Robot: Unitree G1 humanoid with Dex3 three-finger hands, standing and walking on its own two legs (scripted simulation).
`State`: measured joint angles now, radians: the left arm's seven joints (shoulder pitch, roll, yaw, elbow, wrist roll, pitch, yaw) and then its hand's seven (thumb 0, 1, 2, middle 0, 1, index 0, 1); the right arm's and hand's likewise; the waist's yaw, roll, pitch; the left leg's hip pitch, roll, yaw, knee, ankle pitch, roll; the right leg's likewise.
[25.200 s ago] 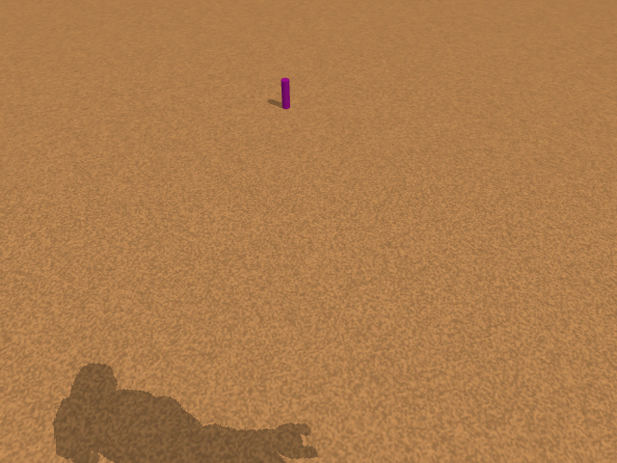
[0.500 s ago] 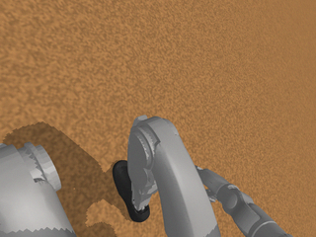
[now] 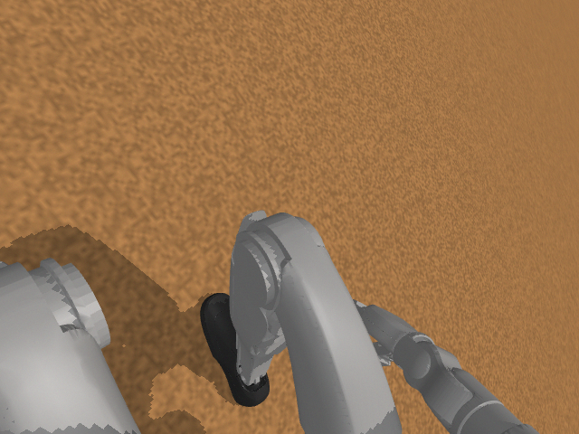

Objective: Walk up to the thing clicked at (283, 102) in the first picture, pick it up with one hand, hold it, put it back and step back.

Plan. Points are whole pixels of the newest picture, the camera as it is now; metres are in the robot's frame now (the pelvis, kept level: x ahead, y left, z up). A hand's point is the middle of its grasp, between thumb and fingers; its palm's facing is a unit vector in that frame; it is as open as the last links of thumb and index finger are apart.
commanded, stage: open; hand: left
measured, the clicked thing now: out of the picture +0.43 +0.36 -0.20
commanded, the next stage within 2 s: withdraw in 0.34 s
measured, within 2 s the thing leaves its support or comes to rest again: neither
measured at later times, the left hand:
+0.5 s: hand out of the picture +0.44 +0.35 -0.16, palm faces +0.53 -0.85 +0.00, open 14.7 cm
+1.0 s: hand out of the picture +0.39 +0.43 -0.07, palm faces +0.50 -0.86 -0.09, open 17.4 cm
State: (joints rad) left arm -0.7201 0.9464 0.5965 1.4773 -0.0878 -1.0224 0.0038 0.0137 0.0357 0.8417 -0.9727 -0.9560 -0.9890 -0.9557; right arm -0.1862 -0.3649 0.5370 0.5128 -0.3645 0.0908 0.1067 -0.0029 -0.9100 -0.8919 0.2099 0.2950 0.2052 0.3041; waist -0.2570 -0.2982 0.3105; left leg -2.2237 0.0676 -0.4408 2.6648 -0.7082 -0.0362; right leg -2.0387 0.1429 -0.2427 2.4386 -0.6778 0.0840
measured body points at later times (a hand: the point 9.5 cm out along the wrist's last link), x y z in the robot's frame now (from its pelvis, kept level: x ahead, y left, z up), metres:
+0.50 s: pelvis +0.00 +0.00 +0.00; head +0.22 +0.20 +0.33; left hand +0.40 +0.39 -0.16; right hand +0.18 -0.23 -0.03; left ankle +0.08 +0.14 -0.25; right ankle +0.13 -0.12 -0.25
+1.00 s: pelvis +0.00 +0.00 +0.02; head +0.19 +0.18 +0.39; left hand +0.35 +0.47 -0.06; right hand +0.18 -0.24 -0.04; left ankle +0.08 +0.14 -0.25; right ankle +0.13 -0.12 -0.25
